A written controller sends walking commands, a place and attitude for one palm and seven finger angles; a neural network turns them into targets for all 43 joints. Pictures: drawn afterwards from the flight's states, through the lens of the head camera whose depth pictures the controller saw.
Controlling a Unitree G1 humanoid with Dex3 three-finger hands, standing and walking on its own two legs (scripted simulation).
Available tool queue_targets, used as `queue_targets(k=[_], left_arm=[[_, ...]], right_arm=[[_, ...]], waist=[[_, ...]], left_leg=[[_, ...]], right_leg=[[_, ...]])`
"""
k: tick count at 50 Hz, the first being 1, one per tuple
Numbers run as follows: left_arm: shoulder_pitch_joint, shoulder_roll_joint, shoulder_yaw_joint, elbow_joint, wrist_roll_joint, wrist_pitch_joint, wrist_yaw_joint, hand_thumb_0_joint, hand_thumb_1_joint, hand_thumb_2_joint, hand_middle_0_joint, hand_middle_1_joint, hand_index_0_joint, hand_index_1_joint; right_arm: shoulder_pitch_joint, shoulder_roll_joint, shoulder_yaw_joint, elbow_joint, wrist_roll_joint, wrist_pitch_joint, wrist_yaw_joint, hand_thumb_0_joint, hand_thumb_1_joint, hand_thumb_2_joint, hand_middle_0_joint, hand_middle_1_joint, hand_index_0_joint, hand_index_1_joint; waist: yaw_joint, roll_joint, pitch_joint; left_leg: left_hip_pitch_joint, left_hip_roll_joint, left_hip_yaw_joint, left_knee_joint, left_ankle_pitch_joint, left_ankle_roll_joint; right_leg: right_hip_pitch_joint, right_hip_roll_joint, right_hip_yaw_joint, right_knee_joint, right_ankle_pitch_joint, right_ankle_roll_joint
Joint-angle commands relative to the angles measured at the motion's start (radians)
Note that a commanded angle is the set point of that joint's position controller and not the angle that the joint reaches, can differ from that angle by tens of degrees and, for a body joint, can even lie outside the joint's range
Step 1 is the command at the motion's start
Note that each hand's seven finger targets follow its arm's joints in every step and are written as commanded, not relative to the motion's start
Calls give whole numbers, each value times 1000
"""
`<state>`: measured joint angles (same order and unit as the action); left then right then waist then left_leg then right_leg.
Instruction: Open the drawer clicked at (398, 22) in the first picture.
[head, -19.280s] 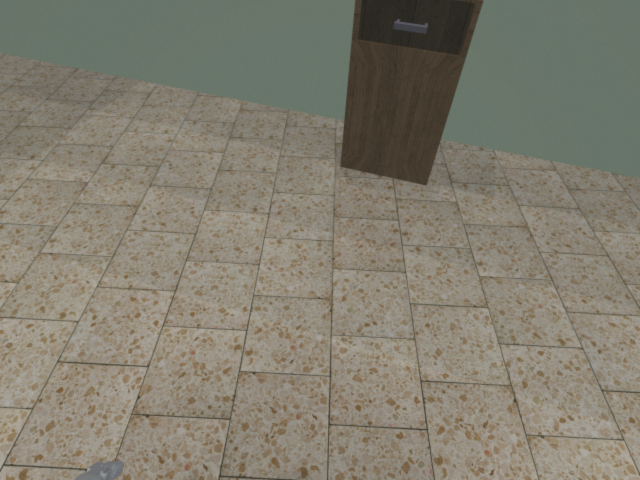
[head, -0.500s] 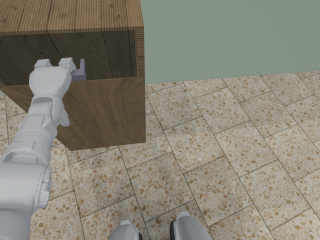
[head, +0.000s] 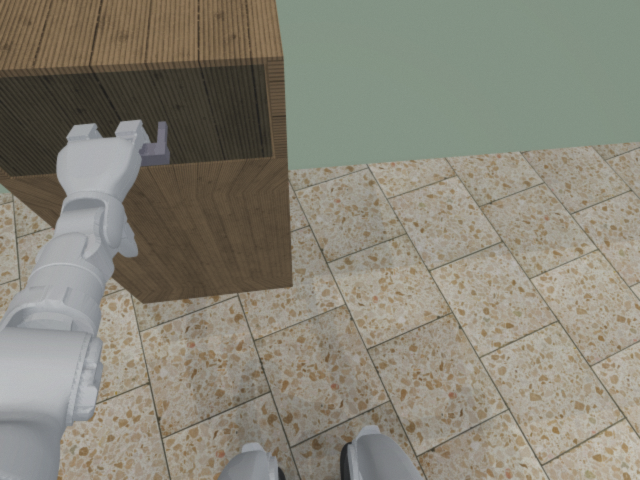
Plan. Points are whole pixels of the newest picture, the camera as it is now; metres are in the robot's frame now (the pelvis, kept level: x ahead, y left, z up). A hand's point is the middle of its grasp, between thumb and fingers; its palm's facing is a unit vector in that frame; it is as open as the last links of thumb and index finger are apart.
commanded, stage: close the thumb around the handle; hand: left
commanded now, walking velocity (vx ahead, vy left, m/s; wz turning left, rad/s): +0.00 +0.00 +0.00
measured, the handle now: (121, 144) +0.56 +0.24 +0.02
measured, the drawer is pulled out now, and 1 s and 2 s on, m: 0.00 0.01 0.13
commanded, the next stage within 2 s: pull the drawer open in 0.70 s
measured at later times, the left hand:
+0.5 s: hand (120, 191) +0.49 +0.24 +0.00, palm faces -0.07 -0.03 -1.00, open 7.7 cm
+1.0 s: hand (120, 199) +0.48 +0.24 +0.00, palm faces -0.06 -0.04 -1.00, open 5.8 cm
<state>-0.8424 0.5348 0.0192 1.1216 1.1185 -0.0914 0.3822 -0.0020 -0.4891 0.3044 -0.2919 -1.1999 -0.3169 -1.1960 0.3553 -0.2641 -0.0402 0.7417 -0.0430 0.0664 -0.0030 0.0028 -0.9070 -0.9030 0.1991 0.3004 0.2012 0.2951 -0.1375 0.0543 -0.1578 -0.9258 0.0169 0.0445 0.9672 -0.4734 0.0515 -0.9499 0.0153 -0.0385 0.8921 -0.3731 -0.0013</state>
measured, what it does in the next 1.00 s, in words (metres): stands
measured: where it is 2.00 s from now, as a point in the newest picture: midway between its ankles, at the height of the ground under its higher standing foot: outside the picture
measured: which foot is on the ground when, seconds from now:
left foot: down 0.00-1.00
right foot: down 0.00-1.00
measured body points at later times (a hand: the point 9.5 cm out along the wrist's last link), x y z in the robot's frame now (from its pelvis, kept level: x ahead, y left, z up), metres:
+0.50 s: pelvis +0.01 +0.00 +0.00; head +0.14 +0.00 +0.44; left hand +0.49 +0.24 +0.06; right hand +0.00 -0.27 -0.12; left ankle -0.02 +0.08 -0.68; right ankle +0.02 -0.12 -0.68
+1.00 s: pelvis +0.01 +0.01 +0.01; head +0.13 +0.01 +0.44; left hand +0.48 +0.24 +0.05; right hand +0.01 -0.27 -0.12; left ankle -0.02 +0.08 -0.68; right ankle +0.02 -0.12 -0.68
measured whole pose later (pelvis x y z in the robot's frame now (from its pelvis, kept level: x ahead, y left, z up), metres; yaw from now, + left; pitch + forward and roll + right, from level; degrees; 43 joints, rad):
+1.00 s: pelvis +0.01 +0.01 +0.01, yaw -1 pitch +23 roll -2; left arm -0.71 0.49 0.02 1.01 1.10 -0.06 0.39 0.00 0.73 0.79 -0.30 -1.32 -0.35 -1.30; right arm 0.35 -0.26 -0.06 0.74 -0.04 0.09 0.01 0.00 -0.91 -0.90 0.20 0.30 0.20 0.29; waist -0.11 0.06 -0.16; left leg -0.84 0.02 0.06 0.92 -0.48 0.06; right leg -0.88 0.02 -0.02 0.84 -0.37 0.01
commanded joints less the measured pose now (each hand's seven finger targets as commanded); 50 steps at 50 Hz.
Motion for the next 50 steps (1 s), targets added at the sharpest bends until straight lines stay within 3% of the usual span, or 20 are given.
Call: queue_targets(k=[1, 4, 7, 9, 11, 17, 20, 21, 24, 25, 27, 28, 31, 33, 36, 38, 40, 45, 47, 50], left_arm=[[-367, 264, 77, -181, -17, 13, 48, 0, -444, 324, -304, -1206, -304, -1206], [-385, 222, 39, -181, -10, 28, 50, 0, -276, 396, -316, -1224, -316, -1224], [-361, 231, 48, -175, -9, 38, 46, 0, -108, 468, -328, -1242, -328, -1242], [-382, 182, 12, -182, -11, 38, 43, 0, 4, 516, -336, -1254, -336, -1254], [-371, 227, 48, -191, -15, 34, 37, 0, 116, 564, -344, -1266, -344, -1266], [-316, 205, 42, -201, -22, 14, 28, 0, 452, 708, -368, -1302, -368, -1302], [-309, 217, 50, -188, -25, 10, 29, 0, 620, 780, -380, -1320, -380, -1320], [-327, 250, 74, -201, -25, 4, 31, 0, 676, 804, -384, -1326, -384, -1326], [-303, 243, 69, -193, -16, 8, 37, 0, 844, 876, -396, -1344, -396, -1344], [-315, 220, 51, -196, -17, 10, 39, 0, 900, 900, -400, -1350, -400, -1350], [-301, 257, 79, -173, -16, 17, 43, 0, 900, 900, -400, -1350, -400, -1350], [-318, 244, 65, -172, -15, 22, 43, 0, 900, 900, -400, -1350, -400, -1350], [-308, 264, 87, -201, -18, 24, 43, 0, 900, 900, -400, -1350, -400, -1350], [-326, 208, 41, -193, -18, 29, 42, 0, 900, 900, -400, -1350, -400, -1350], [-316, 254, 81, -202, -21, 32, 40, 0, 900, 900, -400, -1350, -400, -1350], [-329, 222, 54, -221, -19, 28, 39, 0, 900, 900, -400, -1350, -400, -1350], [-295, 212, 53, -199, -20, 30, 37, 0, 900, 900, -400, -1350, -400, -1350], [-187, 191, 66, -268, -33, 16, 35, 0, 900, 900, -400, -1350, -400, -1350], [-139, 158, 46, -267, -35, 16, 34, 0, 900, 900, -400, -1350, -400, -1350], [-104, 168, 60, -289, -36, 19, 44, 0, 900, 900, -400, -1350, -400, -1350]], right_arm=[[170, -176, -65, -31, -3, -5, -9, 0, -900, -900, 200, 300, 200, 300], [167, -172, -67, -30, 1, -3, -9, 0, -900, -900, 200, 300, 200, 300], [164, -174, -66, -29, 1, 1, -8, 0, -900, -900, 200, 300, 200, 300], [165, -169, -70, -31, 2, -4, -9, 0, -900, -900, 200, 300, 200, 300], [163, -175, -68, -27, 1, -1, -11, 0, -900, -900, 200, 300, 200, 300], [160, -167, -67, -34, -1, -1, -10, 0, -900, -900, 200, 300, 200, 300], [157, -168, -67, -33, 1, -2, -10, 0, -900, -900, 200, 300, 200, 300], [157, -172, -66, -30, 0, -1, -11, 0, -900, -900, 200, 300, 200, 300], [156, -171, -67, -33, 0, 1, -11, 0, -900, -900, 200, 300, 200, 300], [156, -169, -68, -33, 0, 0, -9, 0, -900, -900, 200, 300, 200, 300], [161, -174, -67, -27, -2, 5, -8, 0, -900, -900, 200, 300, 200, 300], [160, -174, -67, -27, 0, 6, -9, 0, -900, -900, 200, 300, 200, 300], [158, -175, -68, -32, -2, 9, -6, 0, -900, -900, 200, 300, 200, 300], [159, -170, -70, -34, 1, 8, -7, 0, -900, -900, 200, 300, 200, 300], [155, -176, -69, -34, -1, 11, -6, 0, -900, -900, 200, 300, 200, 300], [157, -172, -70, -35, 1, 9, -7, 0, -900, -900, 200, 300, 200, 300], [157, -172, -72, -34, 1, 10, -7, 0, -900, -900, 200, 300, 200, 300], [142, -164, -75, -55, 2, 9, -2, 0, -900, -900, 200, 300, 200, 300], [133, -160, -74, -60, 6, 12, -1, 0, -900, -900, 200, 300, 200, 300], [118, -161, -76, -62, 8, 14, -1, 0, -900, -900, 200, 300, 200, 300]], waist=[[9, 55, -506], [-6, 67, -471], [6, 78, -486], [-9, 72, -463], [2, 71, -484], [13, 73, -474], [10, 42, -453], [13, 33, -468], [20, 42, -459], [11, 59, -460], [18, 44, -464], [8, 43, -451], [27, 63, -505], [6, 57, -458], [21, 51, -494], [15, 84, -482], [17, 59, -476], [54, 62, -507], [57, 47, -471], [65, 34, -454]], left_leg=[[344, -13, -71, -78, 576, -23], [354, -10, -72, -87, 561, -26], [378, -8, -74, -91, 590, -29], [381, -7, -75, -95, 571, -27], [389, -6, -76, -94, 600, -28], [386, -6, -70, -97, 620, -27], [349, -12, -61, -99, 570, -21], [345, -11, -64, -98, 577, -20], [342, -11, -62, -98, 596, -22], [358, -9, -62, -96, 604, -23], [354, -9, -63, -91, 618, -24], [351, -7, -66, -94, 609, -26], [375, -8, -67, -90, 657, -28], [372, -5, -65, -94, 629, -27], [387, -5, -70, -94, 651, -29], [412, 0, -75, -97, 671, -35], [413, 2, -77, -95, 676, -36], [435, 3, -65, -107, 711, -33], [426, 5, -69, -118, 710, -34], [414, 2, -59, -133, 666, -29]], right_leg=[[270, 42, 6, -60, 380, -28], [244, 42, 0, -71, 357, -26], [251, 43, -1, -72, 362, -27], [238, 43, -3, -83, 349, -26], [255, 43, 2, -77, 370, -28], [273, 42, 2, -79, 387, -26], [290, 42, 7, -82, 388, -26], [302, 41, 10, -76, 400, -27], [296, 40, 8, -72, 406, -26], [280, 41, 6, -74, 401, -26], [284, 41, 7, -69, 408, -25], [273, 41, 3, -70, 399, -24], [299, 41, 7, -63, 426, -26], [273, 42, 3, -75, 405, -24], [291, 42, 4, -70, 409, -25], [266, 42, 0, -74, 400, -25], [264, 43, -2, -75, 393, -24], [322, 44, 1, -82, 430, -26], [322, 43, -3, -86, 422, -26], [342, 43, 1, -98, 417, -27]])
